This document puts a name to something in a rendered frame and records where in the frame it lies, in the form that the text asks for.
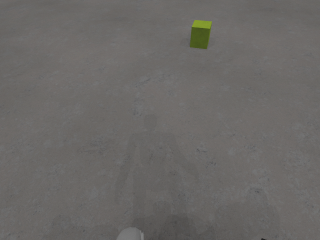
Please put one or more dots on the left robot thigh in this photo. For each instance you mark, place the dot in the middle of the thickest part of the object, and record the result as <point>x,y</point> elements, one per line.
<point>131,234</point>

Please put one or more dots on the carton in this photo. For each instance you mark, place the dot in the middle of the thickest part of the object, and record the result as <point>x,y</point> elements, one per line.
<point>200,34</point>

